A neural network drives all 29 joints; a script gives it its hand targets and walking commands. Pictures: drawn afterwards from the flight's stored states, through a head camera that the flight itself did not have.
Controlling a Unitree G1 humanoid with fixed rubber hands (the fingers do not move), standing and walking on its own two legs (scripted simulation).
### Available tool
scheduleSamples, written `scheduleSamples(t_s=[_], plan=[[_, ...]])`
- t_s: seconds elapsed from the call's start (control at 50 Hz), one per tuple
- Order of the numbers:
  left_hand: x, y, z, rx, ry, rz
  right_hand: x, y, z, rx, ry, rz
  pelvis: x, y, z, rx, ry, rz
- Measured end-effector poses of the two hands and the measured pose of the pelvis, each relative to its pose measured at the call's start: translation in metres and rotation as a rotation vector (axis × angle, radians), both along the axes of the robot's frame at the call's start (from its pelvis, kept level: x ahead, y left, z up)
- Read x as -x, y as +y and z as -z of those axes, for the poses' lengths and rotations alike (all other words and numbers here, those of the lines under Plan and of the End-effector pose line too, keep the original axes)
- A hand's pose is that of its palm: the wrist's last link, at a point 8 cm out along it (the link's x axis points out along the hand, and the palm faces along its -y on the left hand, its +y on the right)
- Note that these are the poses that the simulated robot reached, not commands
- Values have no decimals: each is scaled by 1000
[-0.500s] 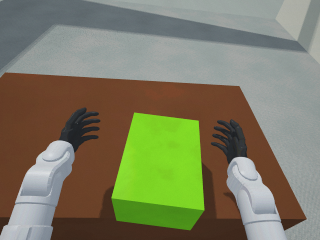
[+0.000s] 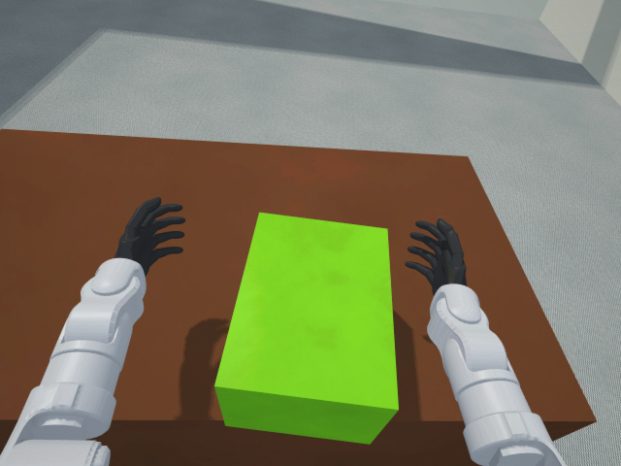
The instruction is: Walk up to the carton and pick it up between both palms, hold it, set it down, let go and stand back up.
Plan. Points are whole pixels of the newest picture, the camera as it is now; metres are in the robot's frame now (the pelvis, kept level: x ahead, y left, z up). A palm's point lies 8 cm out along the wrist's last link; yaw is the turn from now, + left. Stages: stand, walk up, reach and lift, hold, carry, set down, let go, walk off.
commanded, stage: reach and lift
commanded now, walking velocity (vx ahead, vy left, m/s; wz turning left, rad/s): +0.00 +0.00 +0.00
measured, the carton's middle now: (311, 321) +0.33 +0.01 -0.02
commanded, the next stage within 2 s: none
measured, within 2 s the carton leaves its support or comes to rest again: leaves its support in 1.12 s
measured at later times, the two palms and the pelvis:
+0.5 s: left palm (153, 285) +0.35 +0.23 +0.02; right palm (429, 305) +0.34 -0.16 +0.01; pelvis -0.02 +0.00 -0.01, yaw +0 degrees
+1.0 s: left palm (200, 287) +0.35 +0.16 +0.02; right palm (407, 308) +0.34 -0.13 +0.02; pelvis -0.02 +0.00 -0.01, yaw +0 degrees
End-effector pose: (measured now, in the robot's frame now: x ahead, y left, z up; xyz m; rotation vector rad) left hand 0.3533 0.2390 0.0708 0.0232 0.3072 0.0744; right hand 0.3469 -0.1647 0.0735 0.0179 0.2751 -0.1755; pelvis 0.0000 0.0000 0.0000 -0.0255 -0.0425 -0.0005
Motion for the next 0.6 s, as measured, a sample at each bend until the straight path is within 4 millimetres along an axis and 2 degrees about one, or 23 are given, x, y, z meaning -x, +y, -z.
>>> scheduleSamples(t_s=[0.36, 0.5, 0.6], plan=[[12, -1, 49, -9, -23, -36, 11, -1, 58, 19, 38, -21, 11, 5, 6, 0, 162, 3], [7, -13, 52, -8, -56, -39, 3, 4, 59, 10, 6, -43, 20, 3, 12, -4, 236, 6], [1, -35, 50, 17, -78, -8, 0, 11, 57, -6, -1, -48, 24, 1, 14, -7, 249, 6]])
